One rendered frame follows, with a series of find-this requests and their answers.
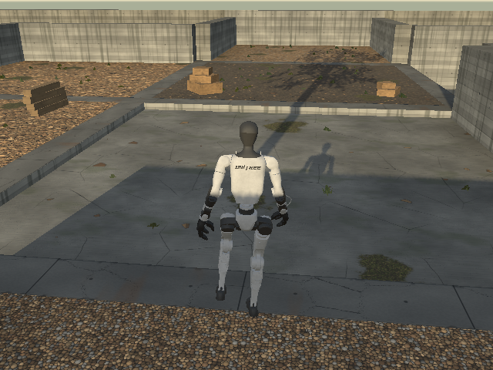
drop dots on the robot right forearm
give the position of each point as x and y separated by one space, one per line
281 203

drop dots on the left robot hand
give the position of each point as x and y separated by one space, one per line
201 228

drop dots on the left robot upper arm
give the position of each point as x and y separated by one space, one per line
219 174

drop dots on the robot left forearm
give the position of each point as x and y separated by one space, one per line
208 206

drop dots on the left robot shin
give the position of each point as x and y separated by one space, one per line
223 265

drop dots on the right robot hand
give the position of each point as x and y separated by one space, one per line
278 215

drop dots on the robot head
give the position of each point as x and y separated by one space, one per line
248 136

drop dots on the right robot upper arm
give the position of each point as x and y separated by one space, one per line
272 164

